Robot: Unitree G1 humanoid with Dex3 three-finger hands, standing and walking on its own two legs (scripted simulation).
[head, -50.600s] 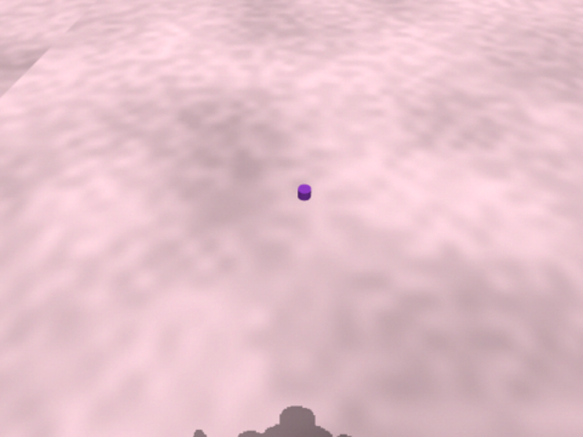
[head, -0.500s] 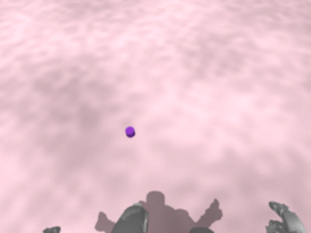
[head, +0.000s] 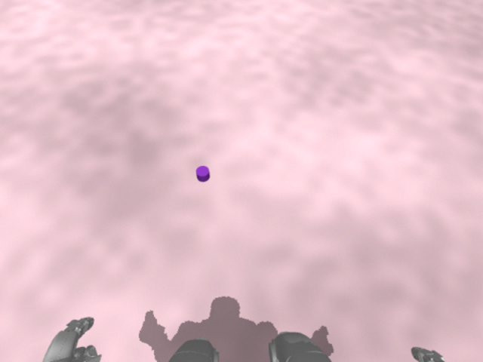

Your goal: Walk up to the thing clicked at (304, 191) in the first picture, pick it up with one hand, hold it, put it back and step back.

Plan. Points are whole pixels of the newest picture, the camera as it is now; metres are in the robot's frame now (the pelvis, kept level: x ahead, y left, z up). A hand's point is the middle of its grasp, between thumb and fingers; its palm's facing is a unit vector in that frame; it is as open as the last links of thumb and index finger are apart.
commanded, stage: step back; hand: left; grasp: from above
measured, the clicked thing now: (203, 173) +0.94 +0.23 -0.74
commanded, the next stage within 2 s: stand in 1.30 s
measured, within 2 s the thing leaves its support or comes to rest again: neither
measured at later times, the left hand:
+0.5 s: hand out of the picture -0.08 +0.27 -0.14, palm faces +0.06 -0.91 -0.41, open 7.4 cm
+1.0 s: hand out of the picture -0.05 +0.27 -0.16, palm faces +0.06 -0.94 -0.35, open 7.4 cm
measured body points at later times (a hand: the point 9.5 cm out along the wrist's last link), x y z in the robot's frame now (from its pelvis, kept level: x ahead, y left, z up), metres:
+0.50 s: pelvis -0.13 -0.01 +0.00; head -0.11 -0.01 +0.45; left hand -0.08 +0.32 -0.11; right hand -0.06 -0.32 -0.13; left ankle -0.13 +0.12 -0.73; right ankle -0.09 -0.13 -0.71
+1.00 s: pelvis -0.10 +0.00 +0.00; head -0.08 +0.01 +0.45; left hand -0.05 +0.32 -0.13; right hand +0.00 -0.31 -0.12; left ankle -0.08 +0.12 -0.73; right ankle -0.09 -0.13 -0.72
